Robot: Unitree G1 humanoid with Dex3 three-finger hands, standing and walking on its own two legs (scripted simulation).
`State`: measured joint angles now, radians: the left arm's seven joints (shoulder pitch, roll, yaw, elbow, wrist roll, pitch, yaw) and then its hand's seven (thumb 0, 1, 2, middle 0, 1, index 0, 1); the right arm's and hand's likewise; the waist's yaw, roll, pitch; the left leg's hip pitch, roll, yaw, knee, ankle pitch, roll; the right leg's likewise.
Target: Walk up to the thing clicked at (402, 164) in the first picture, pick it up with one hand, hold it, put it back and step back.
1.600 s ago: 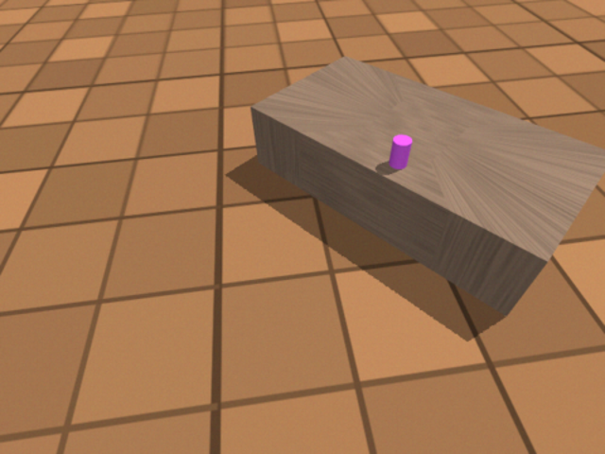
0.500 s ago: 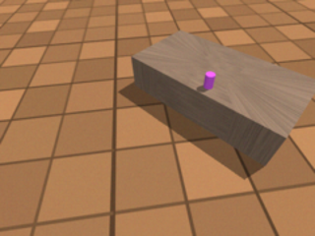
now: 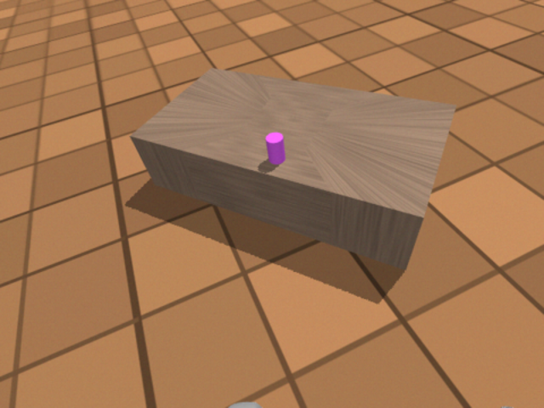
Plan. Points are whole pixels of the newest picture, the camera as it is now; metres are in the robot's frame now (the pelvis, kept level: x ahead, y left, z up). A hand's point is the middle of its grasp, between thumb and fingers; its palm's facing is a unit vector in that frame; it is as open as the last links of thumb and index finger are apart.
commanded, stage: walk up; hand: left
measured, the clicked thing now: (275, 148) +1.12 +0.12 -0.38
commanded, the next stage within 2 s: none
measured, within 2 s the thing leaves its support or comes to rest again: neither
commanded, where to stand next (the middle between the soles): +0.68 +0.13 m, yaw -27 degrees
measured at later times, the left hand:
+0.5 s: hand (133, 290) +0.37 +0.35 -0.12, palm faces -0.28 -0.86 -0.42, open 7.4 cm
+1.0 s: hand (140, 227) +0.55 +0.40 -0.14, palm faces -0.33 -0.82 -0.47, open 7.4 cm
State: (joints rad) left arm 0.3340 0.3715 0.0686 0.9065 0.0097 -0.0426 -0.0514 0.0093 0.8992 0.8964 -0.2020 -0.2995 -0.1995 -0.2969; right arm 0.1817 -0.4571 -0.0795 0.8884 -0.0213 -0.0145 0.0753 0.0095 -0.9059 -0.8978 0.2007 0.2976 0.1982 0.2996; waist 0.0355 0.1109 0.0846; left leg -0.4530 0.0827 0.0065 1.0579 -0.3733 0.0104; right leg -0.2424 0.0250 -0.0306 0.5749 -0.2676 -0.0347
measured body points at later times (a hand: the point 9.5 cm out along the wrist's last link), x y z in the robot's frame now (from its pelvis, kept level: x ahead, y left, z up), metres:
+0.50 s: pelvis +0.22 +0.09 +0.01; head +0.24 +0.08 +0.46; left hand +0.38 +0.39 -0.09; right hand +0.20 -0.24 -0.10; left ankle +0.26 +0.19 -0.73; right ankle +0.23 -0.04 -0.68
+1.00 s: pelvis +0.41 +0.13 -0.02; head +0.43 +0.11 +0.43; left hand +0.56 +0.44 -0.11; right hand +0.41 -0.22 -0.12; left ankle +0.56 +0.25 -0.72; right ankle +0.34 -0.04 -0.73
